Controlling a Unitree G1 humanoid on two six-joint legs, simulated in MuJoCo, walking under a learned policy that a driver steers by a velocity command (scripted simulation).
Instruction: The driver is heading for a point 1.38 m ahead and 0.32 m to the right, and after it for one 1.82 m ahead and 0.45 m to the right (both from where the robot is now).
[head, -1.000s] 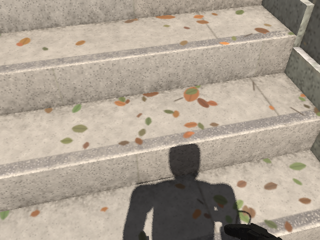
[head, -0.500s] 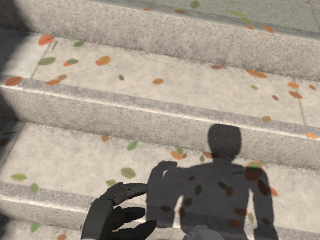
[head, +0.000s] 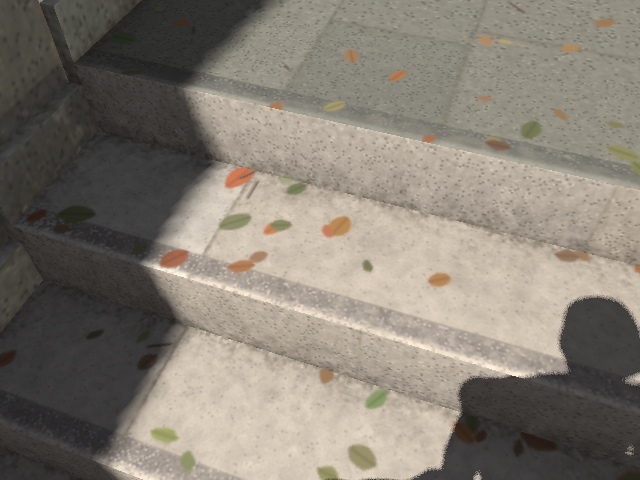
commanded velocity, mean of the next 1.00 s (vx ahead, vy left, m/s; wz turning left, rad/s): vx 0.00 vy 0.00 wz -0.39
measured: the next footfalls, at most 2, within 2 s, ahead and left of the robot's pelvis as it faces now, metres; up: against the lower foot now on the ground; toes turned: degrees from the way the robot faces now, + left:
left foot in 0.02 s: +0.12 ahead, +0.14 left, +0.00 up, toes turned +0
right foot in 0.42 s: +0.08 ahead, -0.14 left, +0.00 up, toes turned -21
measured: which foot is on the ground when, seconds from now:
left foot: up 0.00-0.00, down 0.02-0.42, up 0.44-0.86, down 0.88-1.00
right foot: down 0.00-0.02, up 0.04-0.40, down 0.42-1.00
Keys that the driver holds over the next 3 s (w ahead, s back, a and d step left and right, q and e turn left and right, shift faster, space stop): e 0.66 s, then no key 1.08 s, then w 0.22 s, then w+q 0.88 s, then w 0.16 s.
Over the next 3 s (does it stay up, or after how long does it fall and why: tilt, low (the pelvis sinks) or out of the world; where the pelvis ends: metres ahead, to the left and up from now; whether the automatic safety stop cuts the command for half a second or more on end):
stays up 0.48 -0.23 0.25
